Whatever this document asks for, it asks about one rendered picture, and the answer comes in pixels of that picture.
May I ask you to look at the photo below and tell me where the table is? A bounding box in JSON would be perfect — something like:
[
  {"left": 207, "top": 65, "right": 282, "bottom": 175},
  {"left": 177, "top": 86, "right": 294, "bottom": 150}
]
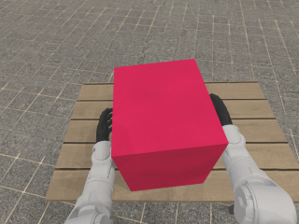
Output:
[{"left": 45, "top": 80, "right": 299, "bottom": 215}]

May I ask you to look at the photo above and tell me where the left robot hand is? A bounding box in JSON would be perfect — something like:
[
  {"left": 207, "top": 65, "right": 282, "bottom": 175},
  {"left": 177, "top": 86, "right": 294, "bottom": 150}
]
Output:
[{"left": 96, "top": 108, "right": 113, "bottom": 143}]

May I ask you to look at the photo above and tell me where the right robot forearm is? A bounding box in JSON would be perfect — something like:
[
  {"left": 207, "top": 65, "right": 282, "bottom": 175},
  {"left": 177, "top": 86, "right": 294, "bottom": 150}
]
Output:
[{"left": 222, "top": 124, "right": 297, "bottom": 223}]

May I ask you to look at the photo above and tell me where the right robot upper arm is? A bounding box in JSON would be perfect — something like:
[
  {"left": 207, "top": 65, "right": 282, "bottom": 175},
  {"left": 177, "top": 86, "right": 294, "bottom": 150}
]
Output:
[{"left": 234, "top": 183, "right": 296, "bottom": 224}]

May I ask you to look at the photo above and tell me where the left robot forearm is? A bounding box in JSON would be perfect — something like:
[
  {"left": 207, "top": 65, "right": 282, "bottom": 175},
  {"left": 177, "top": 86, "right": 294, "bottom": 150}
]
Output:
[{"left": 66, "top": 141, "right": 117, "bottom": 221}]

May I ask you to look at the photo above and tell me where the right robot hand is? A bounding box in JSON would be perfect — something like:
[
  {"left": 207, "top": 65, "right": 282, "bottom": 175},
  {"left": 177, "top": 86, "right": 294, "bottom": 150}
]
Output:
[{"left": 209, "top": 93, "right": 233, "bottom": 126}]

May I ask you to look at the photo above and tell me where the carton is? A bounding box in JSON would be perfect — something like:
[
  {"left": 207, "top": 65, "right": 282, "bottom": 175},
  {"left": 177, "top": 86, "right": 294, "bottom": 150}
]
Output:
[{"left": 111, "top": 59, "right": 229, "bottom": 191}]

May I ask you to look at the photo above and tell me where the left robot upper arm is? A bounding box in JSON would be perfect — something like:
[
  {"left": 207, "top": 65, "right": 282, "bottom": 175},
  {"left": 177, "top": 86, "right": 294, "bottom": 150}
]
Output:
[{"left": 64, "top": 212, "right": 112, "bottom": 224}]

